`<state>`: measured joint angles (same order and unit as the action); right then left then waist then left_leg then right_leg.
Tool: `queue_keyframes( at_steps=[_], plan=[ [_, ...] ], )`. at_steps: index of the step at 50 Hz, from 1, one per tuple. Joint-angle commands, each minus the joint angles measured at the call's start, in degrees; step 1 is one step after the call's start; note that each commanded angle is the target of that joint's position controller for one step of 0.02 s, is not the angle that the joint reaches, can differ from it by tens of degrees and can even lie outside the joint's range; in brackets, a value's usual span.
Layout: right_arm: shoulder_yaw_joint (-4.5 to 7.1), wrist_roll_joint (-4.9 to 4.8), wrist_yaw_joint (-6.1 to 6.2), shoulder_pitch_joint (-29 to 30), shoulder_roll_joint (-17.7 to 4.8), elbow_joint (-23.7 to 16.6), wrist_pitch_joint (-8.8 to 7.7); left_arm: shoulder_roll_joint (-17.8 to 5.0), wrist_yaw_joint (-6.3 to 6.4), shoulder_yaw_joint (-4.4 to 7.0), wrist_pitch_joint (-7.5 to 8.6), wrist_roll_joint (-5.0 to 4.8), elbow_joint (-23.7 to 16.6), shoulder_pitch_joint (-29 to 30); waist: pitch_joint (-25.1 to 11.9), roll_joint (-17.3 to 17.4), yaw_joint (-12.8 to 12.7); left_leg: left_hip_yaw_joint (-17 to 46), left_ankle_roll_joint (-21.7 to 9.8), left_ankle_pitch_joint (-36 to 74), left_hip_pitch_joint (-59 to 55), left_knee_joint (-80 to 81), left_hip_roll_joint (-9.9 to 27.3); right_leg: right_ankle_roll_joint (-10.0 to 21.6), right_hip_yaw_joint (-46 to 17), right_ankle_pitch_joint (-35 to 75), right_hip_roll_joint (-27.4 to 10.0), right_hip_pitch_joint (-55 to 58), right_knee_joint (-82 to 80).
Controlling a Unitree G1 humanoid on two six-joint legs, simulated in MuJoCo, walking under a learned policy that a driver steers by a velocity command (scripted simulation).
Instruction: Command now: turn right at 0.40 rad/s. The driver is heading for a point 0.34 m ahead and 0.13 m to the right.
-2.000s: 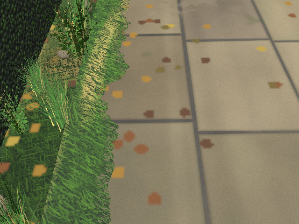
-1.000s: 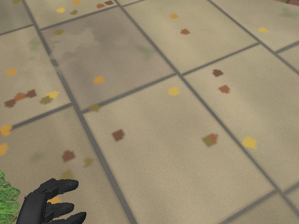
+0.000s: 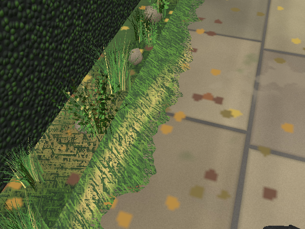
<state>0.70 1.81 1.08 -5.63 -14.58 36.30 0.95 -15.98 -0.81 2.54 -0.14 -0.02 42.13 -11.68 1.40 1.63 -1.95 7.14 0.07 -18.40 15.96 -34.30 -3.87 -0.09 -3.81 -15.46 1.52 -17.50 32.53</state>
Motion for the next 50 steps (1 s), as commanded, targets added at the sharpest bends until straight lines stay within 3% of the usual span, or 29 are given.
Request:
queue_keyframes(
  at_steps=[1,4,6,8,10,11,12,13,14,15,17,19,22,27,29,31,36,38,39,40,41,42,43,44,45,46,47,48,50],
  plan=[
    [4.15,-1.04,1.37,-0.34,-9.13,-3.55,-0.47,-12.98,0.87,3.56,0.87,-0.78,-5.34,3.01,-1.79,-14.5,2.38,-3.41,1.05,-4.65,3.41,-4.3,-1.41,11.78,-24.11,16.7,-13.56,3.57,-12.69],
    [4.27,-1.71,0.69,1.13,-6.86,-4.36,-0.95,-13.25,2.01,4.59,0.73,-1.23,-5.2,-0.22,-5.2,-12.86,0.3,-0.11,1.83,-14.26,10.72,-11.43,-1.47,13.13,-28.25,22.01,-14.68,12.39,-11.88],
    [4.33,-2.43,0.23,-0.01,-6.03,-3.55,-1.62,-12.72,2.88,5.17,-0.49,-2.06,-5.89,1.5,-6.83,-10.85,0.98,0.52,2.66,-11.03,10.34,-7.5,-0.92,11.25,-27.08,21.84,-12.65,13.98,-11.14],
    [4.4,-2.96,-0.43,-1.66,-5.36,-2.48,-2.16,-12.33,3.33,5.64,-2.21,-2.41,-7.15,3.77,-7.91,-11.15,1.58,-0.71,2.98,-6.04,4.92,-0.1,-1.8,9.52,-26.05,19.88,-10.08,11.47,-10.99],
    [5.07,-3.03,-0.94,-6.6,-5.65,-0.36,-2.32,-11.78,3.34,5.75,-3.18,-2.93,-8.64,6.66,-8.72,-11.12,4.23,-2.74,2.31,3.48,-4.6,11.83,-2.3,7.23,-24.84,14.92,-7.11,5.92,-9.64],
    [5.89,-2.9,-0.76,-8.97,-7.55,0.69,-2.08,-10.38,3.32,5.34,-3.25,-3.04,-9.1,6.5,-8.92,-9.71,4.68,-1.35,1.03,8.25,-11.97,16.66,1.23,4.72,-23.04,7.05,-4.62,-0.27,-7.5],
    [6.94,-1.7,-0.28,-8.48,-12.55,0.1,-1.5,-6.48,3.0,4.34,-3.26,-2.31,-9.1,2.98,-8.41,2.76,2.17,12.56,-4.55,5.93,-18.0,19.85,14.12,1.12,-15.2,-9.53,1.97,-10.92,4.3],
    [7.06,1.37,-0.55,-4.06,-14.34,-1.61,-1.54,-8.3,2.9,5.05,-2.46,-1.7,-9.34,0.78,-4.78,11.15,0.52,23.42,-11.47,11.51,-11.24,21.08,24.54,-1.27,-9.43,-18.38,4.72,-17.99,16.54],
    [6.3,1.73,-0.37,-1.03,-11.95,-3.06,-2.09,-12.4,2.63,6.13,-1.97,-1.17,-8.67,-0.32,-3.21,8.02,-0.72,21.26,-13.69,14.68,-8.25,20.63,26.66,-2.56,-8.05,-16.67,-0.34,-17.74,25.75],
    [5.43,0.91,0.09,1.69,-9.02,-3.55,-2.39,-13.68,2.45,6.7,-2.13,-1.34,-7.15,-1.31,-1.87,4.48,-1.37,14.35,-11.88,14.74,-7.11,19.66,22.62,-3.28,-7.07,-12.72,-1.33,-17.37,28.91],
    [5.02,-0.78,1.2,2.8,-8.19,-3.5,-2.44,-11.11,2.37,6.18,-2.79,-1.3,-5.88,-2.44,-0.87,4.14,-0.73,5.32,-9.3,17.37,-9.65,17.87,17.36,-4.76,-5.23,-5.72,-2.57,-20.48,34.04],
    [4.86,-0.65,1.84,-0.38,-8.41,-2.83,-2.12,-9.48,1.68,5.26,-2.69,-1.76,-7.65,0.34,-0.78,4.89,1.61,-0.65,-10.34,26.7,-11.7,17.19,16.12,-6.19,-1.27,-3.16,-4.14,-22.3,34.21],
    [5.42,-0.23,2.0,-5.13,-10.22,-1.65,-1.05,-7.73,0.77,4.01,-2.43,-1.94,-10.77,4.91,-1.94,4.77,4.96,-2.87,-12.74,31.83,-17.59,17.02,18.52,-7.79,1.43,-3.25,-6.25,-24.21,29.22],
    [6.52,-0.93,0.66,-4.29,-12.94,-1.28,-0.43,-6.44,-0.42,3.24,-2.93,-1.59,-13.04,6.52,-2.71,4.64,5.12,-8.92,-13.18,34.76,-18.34,16.76,21.31,-6.73,4.62,-2.8,-7.86,-19.33,20.34],
    [7.16,-1.83,-0.23,-6.99,-13.94,-0.3,-1.16,-6.42,-0.93,3.03,-3.43,-1.9,-13.95,8.64,-3.7,3.93,6.8,-8.33,-12.85,14.17,-18.96,20.78,23.4,-5.35,5.8,-3.48,-8.57,-18.13,18.58],
    [7.64,-2.66,-0.76,-7.96,-14.96,0.21,-2.33,-6.77,-1.6,2.99,-3.49,-2.29,-15.42,11.37,-1.56,4.75,7.33,-5.8,-12.01,-4.09,-20.59,24.8,25.68,-3.22,5.81,-5.9,-9.18,-20.63,16.78],
    [8.31,-3.16,-1.65,-10.99,-15.98,2.46,-3.38,-5.75,-2.93,2.36,-2.62,-2.37,-16.55,15.43,1.31,2.48,7.7,-10.49,-9.48,-5.17,-26.86,25.36,27.29,1.57,7.41,-10.08,-9.36,-21.98,12.0],
    [8.16,-3.57,-2.12,-11.19,-16.39,3.52,-3.29,-4.82,-3.26,1.91,-2.44,-2.25,-15.72,13.57,1.67,1.77,5.95,-14.41,-8.97,-0.98,-22.81,23.18,26.05,3.32,9.06,-13.19,-7.47,-14.75,8.19],
    [7.82,-3.88,-2.24,-8.73,-16.55,3.71,-3.23,-4.53,-3.04,2.01,-2.06,-2.22,-13.57,7.9,0.93,1.25,1.69,-18.21,-8.16,6.6,-16.07,18.88,23.93,4.6,11.53,-12.85,-4.52,-4.0,3.35],
    [7.07,-4.22,-2.19,-6.39,-15.46,3.9,-3.46,-6.26,-2.45,3.1,-1.54,-2.09,-9.22,-2.58,-2.69,-0.65,-4.38,-23.0,-6.97,19.36,-7.08,8.08,20.8,6.31,14.73,-6.25,-0.27,13.22,-2.03],
    [5.51,-3.27,-2.08,-4.2,-12.36,3.05,-4.42,-11.66,-1.47,5.48,-1.11,-2.06,-4.13,-16.65,-7.45,-5.64,-11.14,-25.9,-4.26,25.24,7.89,-10.53,16.58,8.64,10.33,-2.5,0.55,34.36,-0.97],
    [3.43,-1.5,-1.85,-0.89,-6.4,-1.52,-5.69,-20.16,-0.51,6.91,0.17,-1.72,-3.37,-22.05,-8.29,-24.01,-10.96,-22.16,0.32,-13.54,32.24,-35.57,8.77,15.2,-20.2,-13.42,-15.81,44.49,-10.17],
    [3.82,-4.15,-1.9,1.06,-10.24,-1.99,-7.51,-17.08,-0.77,5.47,2.43,-1.29,-6.87,-17.08,-10.78,-13.66,-9.92,-8.05,-0.14,-13.85,41.27,-44.51,6.29,19.0,-34.68,-17.44,-23.4,43.25,-17.43],
    [4.31,-6.85,-2.4,1.73,-12.41,-1.96,-7.93,-12.27,-1.13,4.01,3.31,-0.78,-6.46,-15.39,-5.88,-8.58,-9.17,-4.83,-1.64,-8.13,44.7,-44.5,8.03,17.63,-26.69,-13.09,-24.14,40.29,-18.4],
    [4.22,-6.33,-2.71,-0.38,-12.6,0.19,-7.87,-9.6,-1.2,3.18,3.77,-0.39,-5.79,-14.95,-1.01,-7.14,-7.56,-2.75,-2.93,-3.82,41.97,-41.6,9.67,13.97,-15.7,-1.39,-21.17,34.8,-16.02],
    [4.12,-5.0,-3.07,-2.23,-11.58,0.54,-7.73,-8.54,-1.0,2.79,3.79,-0.2,-5.44,-11.08,0.16,-8.33,-4.02,-2.43,-2.82,1.63,41.09,-39.05,10.78,12.76,-11.53,-0.64,-19.39,30.72,-16.89],
    [4.25,-4.76,-3.42,-5.1,-11.51,2.47,-7.13,-6.24,-0.85,1.98,4.24,0.52,-5.97,-7.31,2.1,-8.1,-1.45,-1.3,-2.66,6.62,36.5,-37.63,12.02,10.26,-6.15,5.66,-16.95,24.89,-18.12],
    [4.01,-5.15,-4.01,-7.67,-10.34,3.57,-6.43,-5.55,-0.47,1.8,4.91,0.98,-6.22,-5.52,2.52,-9.15,0.43,-0.9,-2.19,10.38,32.63,-36.88,11.92,8.31,-2.03,12.7,-16.02,20.34,-19.45],
    [3.17,-5.21,-4.43,-8.83,-7.83,4.37,-5.1,-5.79,0.02,2.02,6.42,1.22,-6.02,-3.98,4.2,-5.51,2.1,-1.69,-1.14,15.58,29.93,-34.83,10.56,5.56,5.84,20.5,-13.43,15.45,-22.97]
  ],
)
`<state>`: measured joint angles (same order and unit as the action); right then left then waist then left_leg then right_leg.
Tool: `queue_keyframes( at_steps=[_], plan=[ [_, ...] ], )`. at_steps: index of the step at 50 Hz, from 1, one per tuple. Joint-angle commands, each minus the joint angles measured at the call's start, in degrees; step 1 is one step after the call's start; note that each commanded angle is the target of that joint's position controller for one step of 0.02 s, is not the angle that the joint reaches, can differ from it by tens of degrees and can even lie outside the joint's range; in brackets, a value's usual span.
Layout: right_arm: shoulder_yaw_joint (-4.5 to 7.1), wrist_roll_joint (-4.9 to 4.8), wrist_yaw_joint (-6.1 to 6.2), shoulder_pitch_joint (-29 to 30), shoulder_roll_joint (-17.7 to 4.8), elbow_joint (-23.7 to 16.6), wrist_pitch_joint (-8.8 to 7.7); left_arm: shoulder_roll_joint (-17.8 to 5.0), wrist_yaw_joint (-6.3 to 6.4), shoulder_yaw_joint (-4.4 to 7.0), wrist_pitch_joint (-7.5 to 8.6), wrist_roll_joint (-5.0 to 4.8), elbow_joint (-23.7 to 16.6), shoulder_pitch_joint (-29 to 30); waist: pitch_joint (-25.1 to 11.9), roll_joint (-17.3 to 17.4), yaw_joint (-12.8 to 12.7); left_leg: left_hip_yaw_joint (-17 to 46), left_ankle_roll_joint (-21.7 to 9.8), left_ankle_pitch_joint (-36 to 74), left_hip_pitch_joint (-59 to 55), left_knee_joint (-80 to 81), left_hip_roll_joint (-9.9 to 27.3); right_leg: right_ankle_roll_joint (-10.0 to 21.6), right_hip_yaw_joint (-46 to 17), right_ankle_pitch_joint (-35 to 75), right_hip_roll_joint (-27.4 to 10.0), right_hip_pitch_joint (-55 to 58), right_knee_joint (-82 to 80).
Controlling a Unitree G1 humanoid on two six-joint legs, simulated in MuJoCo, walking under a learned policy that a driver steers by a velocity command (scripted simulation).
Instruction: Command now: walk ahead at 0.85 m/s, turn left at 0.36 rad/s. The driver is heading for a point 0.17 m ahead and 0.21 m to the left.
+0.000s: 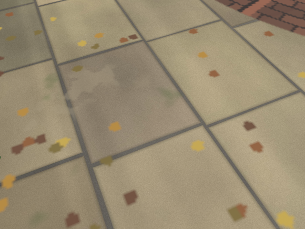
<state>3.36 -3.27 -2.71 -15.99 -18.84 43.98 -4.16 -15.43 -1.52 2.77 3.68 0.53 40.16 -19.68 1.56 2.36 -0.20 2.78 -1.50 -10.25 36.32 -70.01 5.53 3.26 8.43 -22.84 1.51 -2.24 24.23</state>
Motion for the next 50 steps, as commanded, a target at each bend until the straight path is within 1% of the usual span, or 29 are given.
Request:
queue_keyframes(
  at_steps=[1,3,5,7,9,10,11,12,13,14,15,16,17,18,20,23,26,28,30,31,32,33,34,35,36,37,39,44,50],
  plan=[
    [0.24,-0.1,-0.44,2.91,-2.87,-3.74,0.22,-6.68,1.01,1.92,3.26,0.93,-3.87,4.19,5.45,-5.32,0.5,2.0,0.55,10.39,8.56,3.7,0.15,1.02,-3.6,29.38,-12.01,-2.19,-16.63],
    [-0.51,0.15,-0.28,5.76,-1.39,-4.96,0.22,-7.09,1.84,2.01,4.02,0.86,-2.61,2.62,7.85,-5.27,0.15,-0.76,0.19,15.11,7.96,10.84,-1.32,-1.13,1.44,37.42,-11.35,-3.22,-18.96],
    [-1.2,0.96,-1.05,10.45,-0.07,-6.39,-0.53,-6.27,2.8,1.6,3.83,0.39,-0.95,0.41,10.71,-3.01,-1.08,-6.44,-0.83,18.12,4.18,21.43,-4.2,-3.9,5.15,47.96,-9.45,-4.25,-19.13],
    [-1.53,2.05,-2.14,13.47,1.44,-8.26,-1.62,-8.82,4.59,1.93,2.98,0.3,1.43,-4.65,8.64,-3.96,-1.25,-12.75,-2.17,18.21,-3.32,29.14,-9.76,-5.39,4.63,73.22,-10.61,-2.19,-12.85],
    [-0.41,1.95,-2.73,7.4,-0.54,-7.58,-1.41,-12.82,6.42,2.7,1.84,-0.57,2.21,-4.99,1.6,-9.49,3.1,-13.28,-3.42,17.58,-14.52,32.49,-13.67,-5.68,3.44,89.53,-12.72,1.71,-2.99],
    [1.17,1.71,-2.26,-1.15,-4.1,-5.22,-0.59,-14.06,6.62,2.99,1.31,-0.25,2.01,-3.02,-3.28,-10.95,7.74,-10.76,-4.6,17.16,-23.06,32.56,-14.13,-5.72,2.11,90.52,-12.9,2.63,5.72],
    [2.57,1.71,-1.13,-10.49,-7.26,-2.86,0.48,-14.5,6.23,3.28,1.04,-0.1,1.09,0.87,-6.24,-11.5,13.14,-5.75,-6.75,20.39,-31.03,36.09,-11.55,-5.64,1.28,87.62,-12.68,1.38,17.22],
    [2.53,2.46,0.53,-17.29,-7.91,-0.25,1.5,-11.38,5.23,2.69,1.04,-1.46,0.12,5.14,-6.25,-2.73,16.69,1.05,-8.91,31.2,-38.32,47.15,-6.15,-6.25,2.07,47.28,-5.4,-3.09,39.6],
    [2.09,6.09,2.04,-13.08,-11.9,-1.24,0.74,-0.76,3.45,-0.51,1.73,0.38,-2.32,-4.56,-14.75,18.16,5.92,15.88,-14.85,69.68,-59.74,31.05,6.72,-7.22,-6.74,-18.36,2.44,-24.96,65.06],
    [1.43,7.63,1.66,-11.1,-8.69,-2.88,-0.2,-4.09,2.02,-0.82,2.8,-2.64,1.2,-11.38,-30.32,4.6,6.19,30.78,-25.01,60.3,-62.17,35.65,14.89,-5.53,-23.21,-15.72,3.71,-26.89,70.25],
    [1.74,5.63,1.18,-5.74,-7.94,-4.99,-0.15,-9.56,1.81,0.41,2.58,-3.58,-0.04,-4.35,-22.7,-2.86,6.42,27.46,-23.75,45.8,-51.21,43.17,12.58,-4.42,-20.23,-11.98,0.92,-25.98,65.48],
    [1.17,3.24,0.81,0.23,-5.74,-5.21,-0.21,-8.82,1.99,0.61,2.26,-2.95,-1.82,-1.4,-11.44,-8.48,2.01,24.38,-21.41,31.41,-40.09,47.87,10.06,-3.76,-16.98,-9.09,-1.39,-28.73,58.94],
    [0.27,2.19,0.8,4.52,-3.3,-5.77,-0.23,-8.24,2.47,0.69,1.38,-2.18,-0.94,-0.24,-5.57,-11.11,-0.04,21.62,-19.74,24.46,-30.89,51.51,8.71,-4.19,-15.26,-7.12,-3.44,-28.6,55.02],
    [0.29,2.85,0.75,5.9,-3.61,-5.87,-0.29,-8.26,2.75,0.79,0.27,-1.67,-0.68,-1.25,-2.36,-9.16,-1.26,19.28,-18.96,23.96,-22.36,54.15,7.68,-4.88,-14.67,-4.64,-4.58,-24.58,52.46],
    [0.26,3.82,0.49,6.52,-3.67,-4.74,-0.7,-6.66,3.51,0.48,-1.32,-1.02,-0.55,-3.07,-1.7,-4.69,-2.68,13.54,-18.44,29.29,-14.0,56.38,5.53,-6.87,-13.77,-2.81,-6.27,-19.48,45.92],
    [0.09,4.41,1.14,7.11,-3.38,-2.85,-0.79,-4.0,4.45,-0.68,-1.73,0.02,-1.24,-1.19,-6.21,-0.82,-2.23,5.04,-15.84,41.01,-15.19,53.83,2.55,-8.42,-12.42,3.06,-7.21,-17.51,31.12],
    [0.16,4.21,1.53,6.44,-3.95,-1.51,0.61,-4.76,4.47,-0.64,-2.18,-0.47,-1.37,2.62,-9.68,0.9,0.06,2.95,-13.32,30.83,-18.47,52.73,1.41,-8.85,-11.54,13.18,-6.32,-15.25,21.74],
    [-0.12,4.12,1.55,6.77,-3.66,-0.66,1.49,-5.72,4.31,-0.32,-2.48,-0.72,-1.9,5.28,-8.47,2.58,0.88,4.18,-12.26,18.95,-18.29,52.34,1.71,-8.48,-11.55,14.54,-5.78,-14.38,17.17],
    [-0.7,3.77,1.49,8.18,-2.6,-0.12,2.05,-5.73,4.05,-0.05,-2.21,-0.26,-1.98,5.95,-7.12,3.27,-0.14,5.16,-10.04,8.98,-17.16,49.5,1.18,-7.0,-10.46,16.91,-4.45,-10.83,9.1],
    [-1.32,3.62,1.46,7.92,-1.02,0.25,2.03,-5.79,3.92,0.12,-1.96,0.43,-1.85,5.79,-6.6,2.75,-0.76,5.32,-7.58,4.68,-16.56,47.2,-0.13,-5.85,-10.08,19.51,-3.88,-8.0,3.78],
    [-2.03,4.14,1.47,5.67,0.96,0.9,1.73,-7.44,4.0,0.37,-1.65,1.13,-2.49,6.1,-6.15,0.1,-0.1,4.98,-4.17,0.11,-15.56,44.08,-2.39,-4.18,-14.42,27.55,-7.6,-5.54,0.73],
    [-2.14,5.08,1.44,0.64,1.58,1.63,1.41,-11.28,4.29,0.93,-1.83,1.32,-3.96,7.94,-5.93,-8.24,3.85,1.72,-1.1,-10.26,-13.75,38.7,-7.25,-0.05,-21.36,36.52,-14.47,-4.77,0.41],
    [-2.49,4.48,1.82,-1.78,2.86,2.13,1.59,-8.26,4.02,0.19,-2.17,1.41,-3.06,9.25,-8.23,-13.89,5.32,-0.49,0.76,-12.45,-17.62,38.47,-7.13,4.37,-23.2,27.75,-16.63,-8.78,-1.03],
    [-2.38,4.44,2.21,1.11,1.18,2.02,2.29,-5.45,3.33,-0.32,-2.12,0.97,-3.03,10.52,-6.74,-12.15,4.24,-0.38,1.68,-8.0,-21.9,40.63,-5.92,3.07,-22.28,16.03,-13.14,-13.29,-2.2],
    [-1.94,4.38,2.57,3.96,-0.14,2.12,3.22,-4.42,2.87,-0.54,-2.04,0.87,-2.93,11.01,-4.84,-9.89,3.08,-0.11,1.69,-5.47,-22.19,41.5,-5.94,0.5,-19.19,10.35,-9.65,-14.81,-1.92],
    [-1.66,4.24,2.94,5.03,-0.97,2.57,4.06,-5.0,2.59,-0.54,-1.83,0.94,-2.96,10.88,-3.08,-8.3,2.23,0.73,1.37,-4.24,-21.43,41.84,-5.8,-1.0,-16.94,10.05,-7.66,-15.13,-1.26],
    [-1.68,4.36,3.3,5.18,-1.22,2.99,4.77,-5.8,2.46,-0.33,-1.13,0.64,-1.91,9.05,-2.77,-6.97,1.73,1.86,1.13,-1.55,-21.95,42.68,-5.01,-1.85,-15.58,13.95,-6.58,-13.91,0.16],
    [-1.55,3.62,3.82,5.41,-1.02,5.73,4.26,-4.67,2.67,-0.46,-0.88,0.06,-0.38,7.37,-5.58,-4.16,0.61,2.4,2.03,5.02,-23.09,42.22,-4.19,-0.66,-14.13,28.25,-5.78,-8.05,3.85],
    [-1.29,3.5,4.56,5.25,-1.01,9.26,5.17,-4.41,2.27,-0.24,-1.44,-0.09,1.53,8.65,-4.73,-3.08,0.87,2.35,2.99,5.48,-24.7,42.85,-3.95,0.47,-14.05,30.47,-5.47,-7.41,3.21]
  ],
)
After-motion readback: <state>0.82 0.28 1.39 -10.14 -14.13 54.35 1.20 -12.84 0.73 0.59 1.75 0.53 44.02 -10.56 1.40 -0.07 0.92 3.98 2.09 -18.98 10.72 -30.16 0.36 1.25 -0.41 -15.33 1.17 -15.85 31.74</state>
